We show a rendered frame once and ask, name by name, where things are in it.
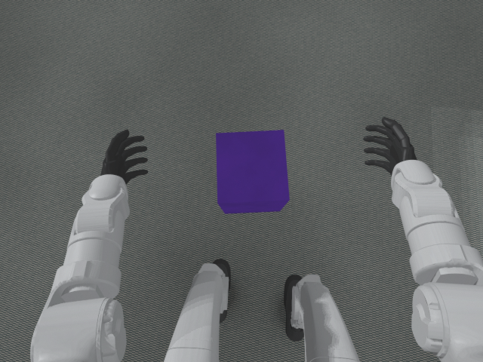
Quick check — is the right robot shin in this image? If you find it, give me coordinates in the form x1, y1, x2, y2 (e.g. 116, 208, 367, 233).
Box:
291, 275, 330, 329

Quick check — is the left robot forearm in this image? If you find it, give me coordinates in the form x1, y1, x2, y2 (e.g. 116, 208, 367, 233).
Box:
30, 174, 130, 362

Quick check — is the robot shin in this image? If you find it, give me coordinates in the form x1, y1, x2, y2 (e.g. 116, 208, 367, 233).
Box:
291, 275, 330, 329
192, 263, 223, 282

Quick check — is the right robot forearm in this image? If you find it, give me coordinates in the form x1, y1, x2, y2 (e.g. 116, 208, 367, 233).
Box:
391, 160, 483, 286

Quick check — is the right robot upper arm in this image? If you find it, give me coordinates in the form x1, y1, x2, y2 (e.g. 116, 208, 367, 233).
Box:
411, 282, 483, 362

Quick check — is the robot right hand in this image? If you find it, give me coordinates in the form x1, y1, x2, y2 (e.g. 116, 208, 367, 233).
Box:
363, 117, 417, 176

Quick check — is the robot left hand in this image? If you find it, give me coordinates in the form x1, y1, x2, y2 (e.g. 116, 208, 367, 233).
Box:
101, 130, 148, 184

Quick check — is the left robot upper arm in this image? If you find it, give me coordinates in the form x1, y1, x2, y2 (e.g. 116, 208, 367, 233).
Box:
33, 297, 127, 362

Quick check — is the left robot shin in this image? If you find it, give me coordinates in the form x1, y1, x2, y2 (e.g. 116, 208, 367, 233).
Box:
192, 263, 223, 282

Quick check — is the carton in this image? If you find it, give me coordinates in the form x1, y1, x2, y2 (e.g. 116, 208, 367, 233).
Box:
216, 130, 290, 214

